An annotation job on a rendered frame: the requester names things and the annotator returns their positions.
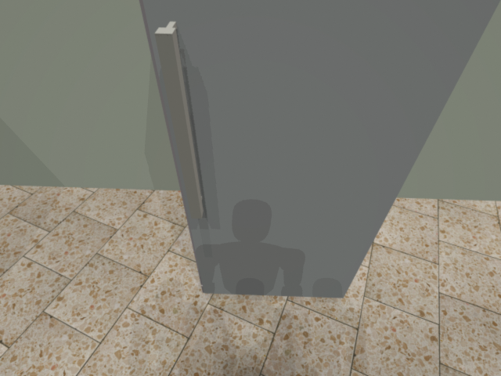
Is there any fridge door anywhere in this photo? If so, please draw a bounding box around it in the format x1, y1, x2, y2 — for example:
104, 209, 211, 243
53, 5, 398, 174
142, 0, 500, 298

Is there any handle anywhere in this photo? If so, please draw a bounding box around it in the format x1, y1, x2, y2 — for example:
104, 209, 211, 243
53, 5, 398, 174
155, 21, 204, 219

